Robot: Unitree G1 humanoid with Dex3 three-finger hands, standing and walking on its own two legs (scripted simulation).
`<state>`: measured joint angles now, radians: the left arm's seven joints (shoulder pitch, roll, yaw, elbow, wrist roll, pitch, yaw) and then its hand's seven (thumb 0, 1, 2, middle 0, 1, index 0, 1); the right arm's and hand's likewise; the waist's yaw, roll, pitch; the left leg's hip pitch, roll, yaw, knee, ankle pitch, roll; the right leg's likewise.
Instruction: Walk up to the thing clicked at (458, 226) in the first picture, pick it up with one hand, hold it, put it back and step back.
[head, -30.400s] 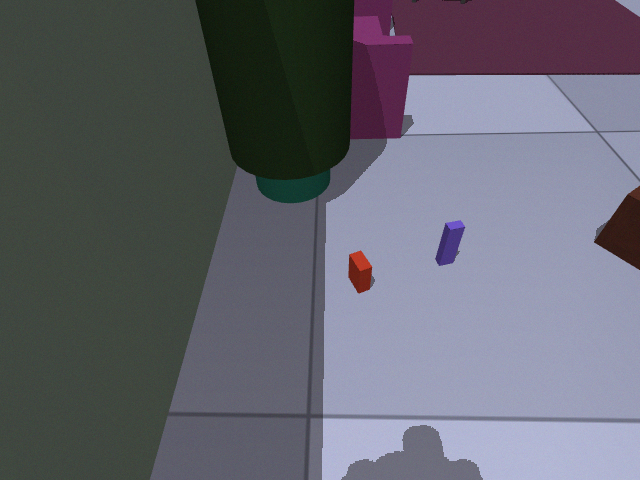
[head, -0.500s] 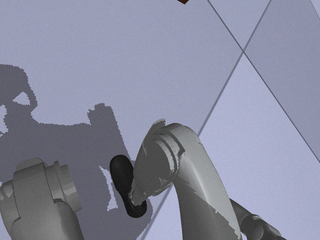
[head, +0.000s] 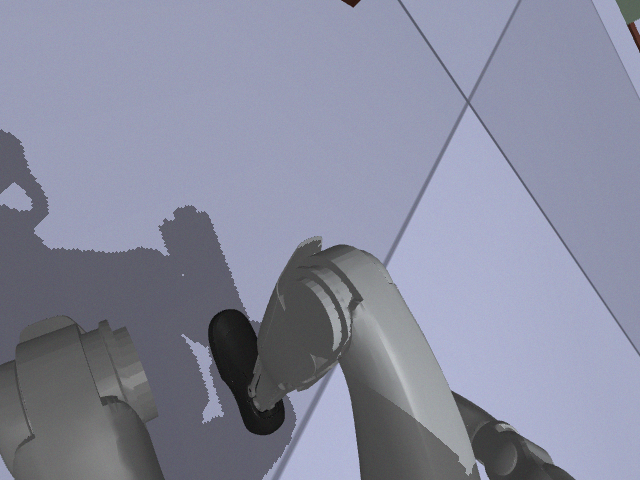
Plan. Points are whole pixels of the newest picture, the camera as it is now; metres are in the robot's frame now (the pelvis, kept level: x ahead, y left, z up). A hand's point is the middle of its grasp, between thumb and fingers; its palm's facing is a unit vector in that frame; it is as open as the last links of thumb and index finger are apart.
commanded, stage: open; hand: left
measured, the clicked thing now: out of the picture +0.50 +0.28 -0.21
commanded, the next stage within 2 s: withdraw in 0.30 s
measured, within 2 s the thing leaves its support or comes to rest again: rests again in 0.08 s
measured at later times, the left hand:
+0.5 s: hand out of the picture +0.50 +0.31 -0.17, palm faces +0.41 -0.91 +0.01, open 16.6 cm
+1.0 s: hand out of the picture +0.44 +0.38 -0.11, palm faces +0.32 -0.94 -0.12, open 17.6 cm
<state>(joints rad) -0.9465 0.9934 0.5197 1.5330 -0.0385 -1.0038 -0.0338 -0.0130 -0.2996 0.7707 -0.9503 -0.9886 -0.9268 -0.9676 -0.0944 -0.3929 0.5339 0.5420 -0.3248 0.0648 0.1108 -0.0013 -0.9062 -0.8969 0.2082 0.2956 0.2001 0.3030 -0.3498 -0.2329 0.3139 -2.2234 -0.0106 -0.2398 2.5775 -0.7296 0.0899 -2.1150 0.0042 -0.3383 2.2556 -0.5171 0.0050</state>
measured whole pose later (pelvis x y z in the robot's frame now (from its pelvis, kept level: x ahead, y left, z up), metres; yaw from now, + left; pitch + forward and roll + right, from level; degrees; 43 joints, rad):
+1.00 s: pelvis +0.00 +0.00 +0.01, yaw +3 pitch +24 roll -16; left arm -0.83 0.94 0.50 1.34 0.00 -0.66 -0.22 -0.01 -0.59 0.07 -0.06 -0.05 -0.06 -0.05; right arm 0.02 -0.37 0.35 0.57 -0.16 0.09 0.08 0.00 -0.88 -0.90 0.21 0.30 0.20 0.30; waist -0.24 -0.14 0.13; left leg -2.24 -0.01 -0.16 2.49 -0.70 0.10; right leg -2.15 -0.01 -0.27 2.23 -0.52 0.00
